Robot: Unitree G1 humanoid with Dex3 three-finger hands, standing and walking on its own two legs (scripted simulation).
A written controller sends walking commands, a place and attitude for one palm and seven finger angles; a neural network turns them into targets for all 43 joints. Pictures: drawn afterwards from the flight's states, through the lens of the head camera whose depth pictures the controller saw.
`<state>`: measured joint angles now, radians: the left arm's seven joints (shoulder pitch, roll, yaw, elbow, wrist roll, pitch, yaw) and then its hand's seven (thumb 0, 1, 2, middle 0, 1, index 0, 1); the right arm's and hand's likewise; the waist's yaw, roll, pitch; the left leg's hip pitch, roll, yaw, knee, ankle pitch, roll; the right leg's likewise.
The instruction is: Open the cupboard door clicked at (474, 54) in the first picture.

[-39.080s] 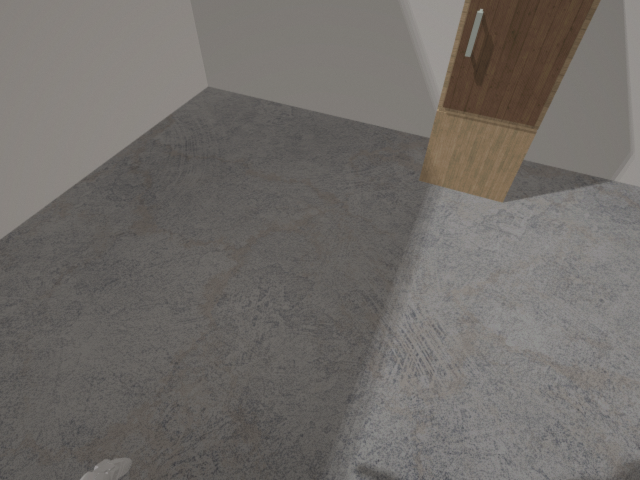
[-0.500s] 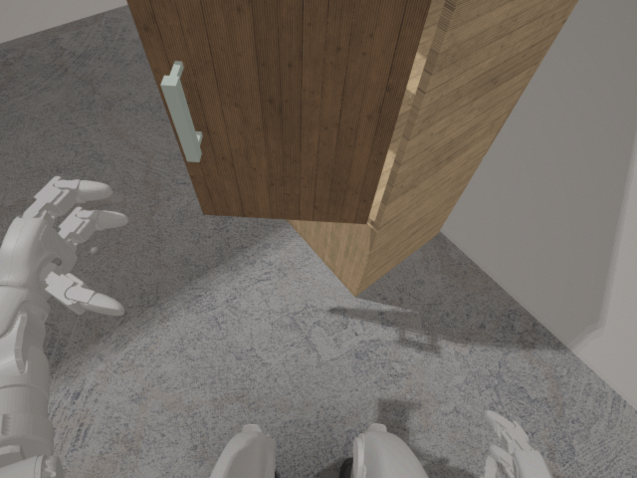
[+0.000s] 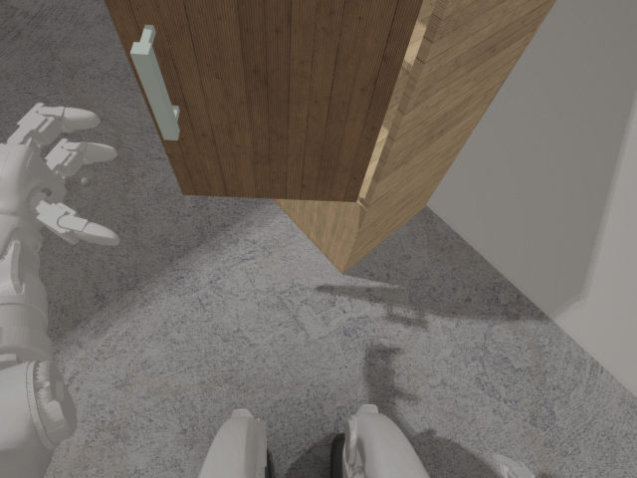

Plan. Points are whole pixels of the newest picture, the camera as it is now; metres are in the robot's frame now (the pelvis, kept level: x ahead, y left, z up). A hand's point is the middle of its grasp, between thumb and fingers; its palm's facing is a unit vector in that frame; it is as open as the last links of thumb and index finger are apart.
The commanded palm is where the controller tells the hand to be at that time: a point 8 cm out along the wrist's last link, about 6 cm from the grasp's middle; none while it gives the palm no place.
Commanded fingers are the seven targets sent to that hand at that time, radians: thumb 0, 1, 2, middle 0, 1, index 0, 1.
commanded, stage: move the hooked fingers beside the handle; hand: left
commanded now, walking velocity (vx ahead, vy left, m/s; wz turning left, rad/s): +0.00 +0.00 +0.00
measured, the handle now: (161, 86) +0.61 +0.21 +0.05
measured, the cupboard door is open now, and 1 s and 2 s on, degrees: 49 49 49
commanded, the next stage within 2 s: slide the fingers in behind the handle in 1.52 s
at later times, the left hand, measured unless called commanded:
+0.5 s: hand (105, 127) +0.52 +0.27 +0.06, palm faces -0.03 -1.00 -0.01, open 14.0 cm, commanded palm +0.52 +0.30 +0.05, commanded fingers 0.00 -0.50 0.30 -0.30 -1.20 -0.30 -1.20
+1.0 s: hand (105, 114) +0.55 +0.28 +0.05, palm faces -0.02 -1.00 -0.02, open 14.0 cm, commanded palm +0.54 +0.29 +0.05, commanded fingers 0.00 -0.50 0.30 -0.30 -1.20 -0.30 -1.20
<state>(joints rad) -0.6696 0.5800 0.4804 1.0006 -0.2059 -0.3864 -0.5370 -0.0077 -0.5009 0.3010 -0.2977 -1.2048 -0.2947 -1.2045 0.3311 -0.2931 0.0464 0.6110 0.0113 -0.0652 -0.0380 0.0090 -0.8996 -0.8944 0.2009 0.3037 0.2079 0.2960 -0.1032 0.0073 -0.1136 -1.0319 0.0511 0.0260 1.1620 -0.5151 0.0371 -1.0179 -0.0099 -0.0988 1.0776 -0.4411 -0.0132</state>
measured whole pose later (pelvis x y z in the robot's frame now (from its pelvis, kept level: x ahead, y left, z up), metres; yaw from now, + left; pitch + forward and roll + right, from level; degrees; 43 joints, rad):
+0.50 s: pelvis +0.00 +0.00 -0.01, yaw -2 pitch +27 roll -5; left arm -0.98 0.77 0.54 1.22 -0.09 -0.34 -0.50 -0.01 -0.50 0.30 -0.30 -1.20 -0.30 -1.20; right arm 0.37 -0.30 0.08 0.60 -0.01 0.04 -0.02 0.01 -0.90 -0.89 0.20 0.30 0.21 0.30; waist -0.21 0.02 -0.10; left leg -1.18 0.07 0.01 1.23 -0.53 0.04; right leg -1.16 0.01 -0.11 1.11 -0.44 -0.01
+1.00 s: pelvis +0.01 +0.01 -0.02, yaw -3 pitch +30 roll -7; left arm -1.00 0.83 0.58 1.17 -0.06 -0.29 -0.50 -0.01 -0.50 0.30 -0.30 -1.20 -0.29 -1.20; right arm 0.40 -0.27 0.10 0.59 -0.02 0.09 0.01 0.00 -0.90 -0.89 0.20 0.30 0.21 0.30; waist -0.23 0.03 -0.09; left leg -1.23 0.08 0.01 1.23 -0.54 0.05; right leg -1.19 0.02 -0.11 1.09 -0.43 0.00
